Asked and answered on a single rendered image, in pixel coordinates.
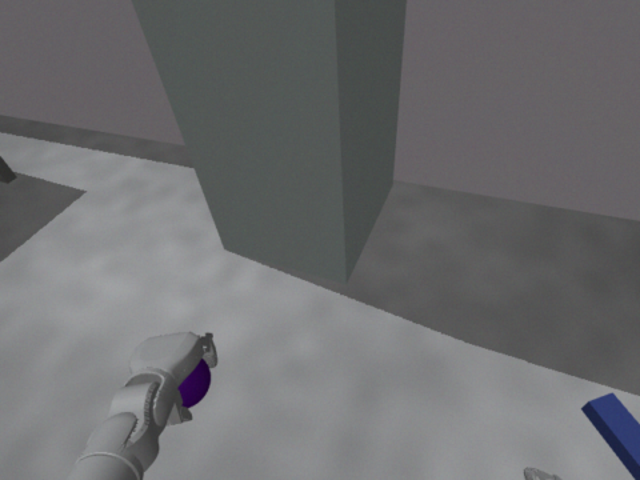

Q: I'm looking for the left robot hand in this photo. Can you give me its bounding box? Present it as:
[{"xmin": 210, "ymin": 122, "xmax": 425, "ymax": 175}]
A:
[{"xmin": 129, "ymin": 332, "xmax": 218, "ymax": 426}]

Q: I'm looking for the left robot arm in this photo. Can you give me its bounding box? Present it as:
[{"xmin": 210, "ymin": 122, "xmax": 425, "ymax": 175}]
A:
[{"xmin": 65, "ymin": 368, "xmax": 178, "ymax": 480}]

